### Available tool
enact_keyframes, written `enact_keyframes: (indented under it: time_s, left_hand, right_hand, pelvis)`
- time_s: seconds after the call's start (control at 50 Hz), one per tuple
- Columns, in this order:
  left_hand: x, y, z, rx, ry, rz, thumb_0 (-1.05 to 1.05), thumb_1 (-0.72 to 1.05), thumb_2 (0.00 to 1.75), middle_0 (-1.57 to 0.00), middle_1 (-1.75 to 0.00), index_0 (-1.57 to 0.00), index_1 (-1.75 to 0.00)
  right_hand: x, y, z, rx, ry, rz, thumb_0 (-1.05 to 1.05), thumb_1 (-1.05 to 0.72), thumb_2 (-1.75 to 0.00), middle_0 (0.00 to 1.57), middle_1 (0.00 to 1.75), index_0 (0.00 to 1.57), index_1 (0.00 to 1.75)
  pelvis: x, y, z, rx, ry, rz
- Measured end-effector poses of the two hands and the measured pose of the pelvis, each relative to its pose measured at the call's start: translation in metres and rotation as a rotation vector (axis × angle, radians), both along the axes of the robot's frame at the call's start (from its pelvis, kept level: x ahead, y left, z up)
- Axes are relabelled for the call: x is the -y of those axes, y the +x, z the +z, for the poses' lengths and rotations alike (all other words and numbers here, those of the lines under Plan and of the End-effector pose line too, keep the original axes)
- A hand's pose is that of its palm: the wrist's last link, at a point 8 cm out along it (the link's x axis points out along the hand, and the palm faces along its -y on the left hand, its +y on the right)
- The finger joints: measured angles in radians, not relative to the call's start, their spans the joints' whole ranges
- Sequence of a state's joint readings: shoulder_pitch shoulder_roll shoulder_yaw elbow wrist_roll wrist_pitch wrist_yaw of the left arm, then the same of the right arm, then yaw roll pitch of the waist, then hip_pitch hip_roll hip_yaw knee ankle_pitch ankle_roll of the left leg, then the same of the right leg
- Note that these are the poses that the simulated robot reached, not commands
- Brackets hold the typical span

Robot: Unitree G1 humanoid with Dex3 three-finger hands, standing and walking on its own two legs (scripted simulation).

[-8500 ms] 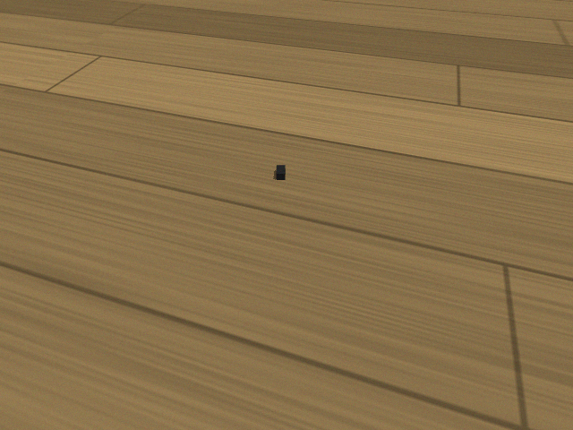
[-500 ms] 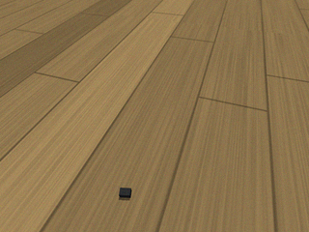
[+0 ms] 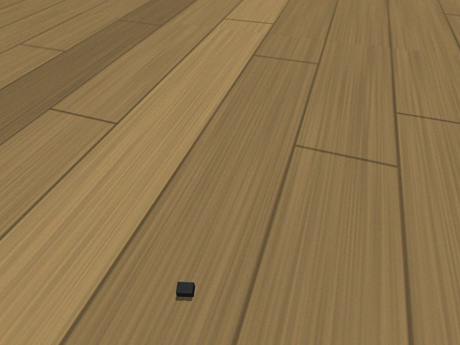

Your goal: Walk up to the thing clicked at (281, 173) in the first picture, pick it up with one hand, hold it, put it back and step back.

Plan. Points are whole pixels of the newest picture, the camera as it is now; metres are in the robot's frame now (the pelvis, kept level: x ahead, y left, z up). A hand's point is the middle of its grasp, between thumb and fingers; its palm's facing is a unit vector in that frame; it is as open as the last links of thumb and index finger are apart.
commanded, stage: stand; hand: left
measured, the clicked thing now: (185, 289) +0.51 +0.23 -0.76
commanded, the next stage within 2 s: walk up in 1.30 s
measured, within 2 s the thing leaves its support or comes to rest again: neither
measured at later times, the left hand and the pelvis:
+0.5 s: hand out of the picture +0.07 +0.26 -0.15, palm faces -0.02 -0.94 -0.35, open 7.4 cm; pelvis +0.01 +0.00 +0.00, yaw +0 degrees
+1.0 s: hand out of the picture +0.08 +0.26 -0.15, palm faces -0.02 -0.94 -0.35, open 7.4 cm; pelvis +0.01 +0.00 +0.00, yaw +0 degrees
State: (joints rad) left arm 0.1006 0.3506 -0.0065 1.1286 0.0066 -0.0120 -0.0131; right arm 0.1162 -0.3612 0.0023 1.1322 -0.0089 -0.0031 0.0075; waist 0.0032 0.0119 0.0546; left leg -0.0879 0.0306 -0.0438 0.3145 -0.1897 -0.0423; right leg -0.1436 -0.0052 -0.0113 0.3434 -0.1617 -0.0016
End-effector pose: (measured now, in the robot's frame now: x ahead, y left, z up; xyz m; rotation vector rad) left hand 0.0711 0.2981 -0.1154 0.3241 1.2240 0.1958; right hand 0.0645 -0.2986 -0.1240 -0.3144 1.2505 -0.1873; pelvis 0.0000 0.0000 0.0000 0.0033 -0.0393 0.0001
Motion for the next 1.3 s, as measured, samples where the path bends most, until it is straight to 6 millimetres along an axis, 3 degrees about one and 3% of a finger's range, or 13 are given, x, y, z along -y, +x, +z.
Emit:
enact_keyframes:
  time_s: [0.58,1.3]
  left_hand:
    - [-0.001,-0.003,-0.002,-0.023,-0.001,0.018,0.01,0.90,0.90,-0.20,-0.30,-0.20,-0.30]
    - [-0.005,0.008,-0.001,-0.008,-0.001,0.008,0.01,0.90,0.90,-0.20,-0.30,-0.20,-0.30]
  right_hand:
    - [-0.001,0.007,0.000,-0.005,-0.002,0.006,0.01,-0.91,-0.90,0.21,0.30,0.20,0.30]
    - [-0.005,0.011,0.002,0.010,-0.007,0.000,0.01,-0.91,-0.90,0.21,0.30,0.20,0.30]
  pelvis:
    - [0.000,0.006,0.000,-0.002,-0.002,0.002]
    - [-0.005,0.011,0.000,0.001,-0.001,-0.006]
